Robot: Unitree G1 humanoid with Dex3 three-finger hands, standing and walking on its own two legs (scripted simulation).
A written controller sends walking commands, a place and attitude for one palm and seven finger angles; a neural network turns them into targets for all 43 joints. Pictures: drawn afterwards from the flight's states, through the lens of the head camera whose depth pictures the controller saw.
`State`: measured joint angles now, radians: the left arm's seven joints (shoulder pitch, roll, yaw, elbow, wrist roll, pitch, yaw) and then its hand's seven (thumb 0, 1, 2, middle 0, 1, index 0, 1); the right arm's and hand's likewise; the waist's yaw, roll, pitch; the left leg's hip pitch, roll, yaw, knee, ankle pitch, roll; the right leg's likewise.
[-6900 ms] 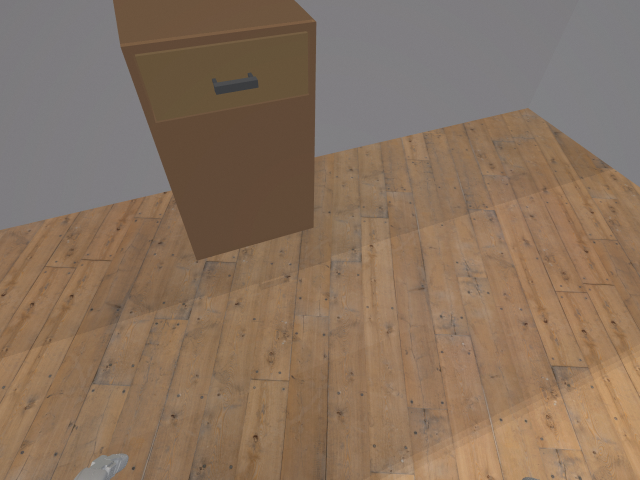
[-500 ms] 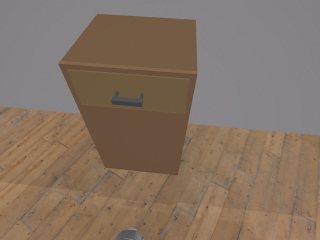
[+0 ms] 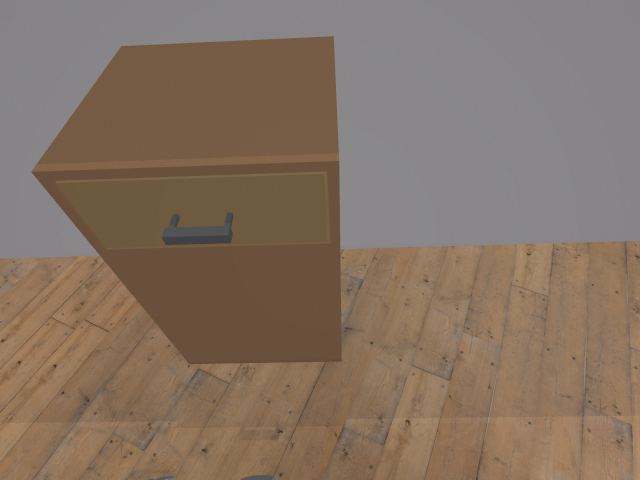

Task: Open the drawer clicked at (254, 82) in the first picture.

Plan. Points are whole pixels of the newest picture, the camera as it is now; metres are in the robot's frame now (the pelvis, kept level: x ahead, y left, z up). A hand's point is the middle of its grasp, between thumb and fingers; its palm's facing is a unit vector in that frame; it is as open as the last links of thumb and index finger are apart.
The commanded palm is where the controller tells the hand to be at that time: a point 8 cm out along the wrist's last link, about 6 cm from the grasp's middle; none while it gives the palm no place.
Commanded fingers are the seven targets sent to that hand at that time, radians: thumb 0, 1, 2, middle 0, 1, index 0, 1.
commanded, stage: come to a stop and stand still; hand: left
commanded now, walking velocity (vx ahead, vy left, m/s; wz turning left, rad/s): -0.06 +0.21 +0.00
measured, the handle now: (200, 226) +0.52 +0.25 -0.04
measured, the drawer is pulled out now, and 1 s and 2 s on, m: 0.00 0.00 0.00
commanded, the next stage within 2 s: none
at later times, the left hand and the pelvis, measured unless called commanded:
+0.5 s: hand out of the picture -0.03 +0.23 -0.17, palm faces +0.08 -0.98 -0.18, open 7.4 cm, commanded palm none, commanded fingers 0.00 0.90 0.90 -0.20 -0.30 -0.20 -0.30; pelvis -0.03 +0.04 +0.01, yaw +1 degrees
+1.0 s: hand out of the picture +0.00 +0.18 -0.16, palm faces +0.06 -0.97 -0.22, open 7.2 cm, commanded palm none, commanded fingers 0.00 0.90 0.90 -0.20 -0.30 -0.20 -0.30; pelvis -0.01 +0.00 +0.01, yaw +1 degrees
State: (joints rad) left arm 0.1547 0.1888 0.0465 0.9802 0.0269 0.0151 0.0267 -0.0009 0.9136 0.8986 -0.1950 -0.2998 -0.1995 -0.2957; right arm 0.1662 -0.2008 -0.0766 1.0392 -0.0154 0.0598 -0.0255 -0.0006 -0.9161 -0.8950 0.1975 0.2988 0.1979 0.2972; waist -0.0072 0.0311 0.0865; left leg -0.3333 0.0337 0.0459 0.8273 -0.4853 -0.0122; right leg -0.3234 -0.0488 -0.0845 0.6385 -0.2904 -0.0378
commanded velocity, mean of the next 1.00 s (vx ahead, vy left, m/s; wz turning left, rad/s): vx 0.02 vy -0.02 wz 0.00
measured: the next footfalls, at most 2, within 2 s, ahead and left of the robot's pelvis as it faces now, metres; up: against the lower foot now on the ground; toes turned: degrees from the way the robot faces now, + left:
left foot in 0.38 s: -0.04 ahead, +0.16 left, +0.00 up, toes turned +3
right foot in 0.68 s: -0.01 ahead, -0.08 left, +0.00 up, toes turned -5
